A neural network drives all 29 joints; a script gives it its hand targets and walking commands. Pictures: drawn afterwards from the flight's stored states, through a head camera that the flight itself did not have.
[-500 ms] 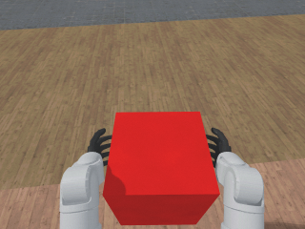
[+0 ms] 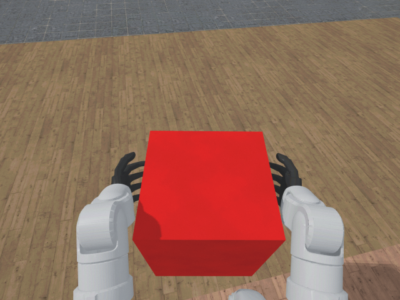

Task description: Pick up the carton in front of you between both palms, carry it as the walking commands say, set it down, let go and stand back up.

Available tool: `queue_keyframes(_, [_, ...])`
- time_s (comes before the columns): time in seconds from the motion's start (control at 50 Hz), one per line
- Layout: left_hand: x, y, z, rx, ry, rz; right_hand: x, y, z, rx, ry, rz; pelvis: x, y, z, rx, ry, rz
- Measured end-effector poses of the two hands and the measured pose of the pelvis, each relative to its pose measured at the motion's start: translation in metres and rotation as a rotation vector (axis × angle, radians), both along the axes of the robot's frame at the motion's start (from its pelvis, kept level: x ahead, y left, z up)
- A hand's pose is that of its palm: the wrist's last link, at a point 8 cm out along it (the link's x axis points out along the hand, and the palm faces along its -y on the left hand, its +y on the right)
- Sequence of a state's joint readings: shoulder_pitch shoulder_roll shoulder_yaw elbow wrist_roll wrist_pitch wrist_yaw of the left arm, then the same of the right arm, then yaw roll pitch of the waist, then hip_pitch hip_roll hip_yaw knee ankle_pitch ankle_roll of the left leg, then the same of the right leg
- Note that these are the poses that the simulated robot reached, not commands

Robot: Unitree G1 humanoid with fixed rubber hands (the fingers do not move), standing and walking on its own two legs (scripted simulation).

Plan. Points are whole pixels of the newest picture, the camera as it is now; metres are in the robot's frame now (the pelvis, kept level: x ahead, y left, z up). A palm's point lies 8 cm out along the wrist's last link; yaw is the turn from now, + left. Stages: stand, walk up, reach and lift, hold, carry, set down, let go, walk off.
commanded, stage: carry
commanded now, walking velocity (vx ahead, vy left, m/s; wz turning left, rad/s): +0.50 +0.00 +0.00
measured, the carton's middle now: (205, 209) +0.29 -0.01 +0.01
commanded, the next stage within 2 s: none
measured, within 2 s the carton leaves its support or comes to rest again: neither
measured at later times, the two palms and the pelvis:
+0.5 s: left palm (147, 69) +0.69 +0.15 +0.07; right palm (250, 64) +0.72 -0.15 +0.07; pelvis +0.32 -0.04 -0.02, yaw +3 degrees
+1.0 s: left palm (156, 19) +1.04 +0.15 +0.05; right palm (236, 21) +1.03 -0.15 +0.06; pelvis +0.66 +0.01 -0.05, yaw +1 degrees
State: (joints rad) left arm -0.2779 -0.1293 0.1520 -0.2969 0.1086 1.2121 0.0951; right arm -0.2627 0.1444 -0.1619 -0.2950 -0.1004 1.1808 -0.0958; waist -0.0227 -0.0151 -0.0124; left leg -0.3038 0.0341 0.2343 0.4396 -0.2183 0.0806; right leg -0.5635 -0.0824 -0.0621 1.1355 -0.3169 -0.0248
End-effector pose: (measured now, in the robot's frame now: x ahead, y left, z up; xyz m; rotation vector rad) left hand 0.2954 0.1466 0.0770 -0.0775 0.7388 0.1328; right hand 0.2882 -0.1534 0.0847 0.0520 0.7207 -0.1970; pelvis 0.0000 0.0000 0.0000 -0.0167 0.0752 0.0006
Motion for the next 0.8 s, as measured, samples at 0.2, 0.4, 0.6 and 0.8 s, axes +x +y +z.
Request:
queue_keyframes(0.2, [0.178,-0.003,0.036,0.087,-0.081,-0.020,0.187,-0.003,0.031,-0.045,-0.078,0.079,0.132,-0.010,-0.008,0.019,0.004,0.027])
queue_keyframes(0.4, [0.330,-0.006,0.000,0.129,0.079,0.040,0.368,-0.005,-0.011,-0.026,0.074,0.179,0.266,-0.035,-0.027,0.038,0.002,0.048])
queue_keyframes(0.6, [0.462,0.006,-0.002,0.067,0.022,0.101,0.501,0.007,-0.013,0.020,0.020,0.136,0.392,-0.029,-0.017,0.038,0.047,0.041])
queue_keyframes(0.8, [0.623,0.019,-0.022,0.048,-0.050,0.009,0.636,0.019,-0.022,-0.050,-0.048,0.077,0.545,0.001,-0.060,0.004,0.014,0.022])
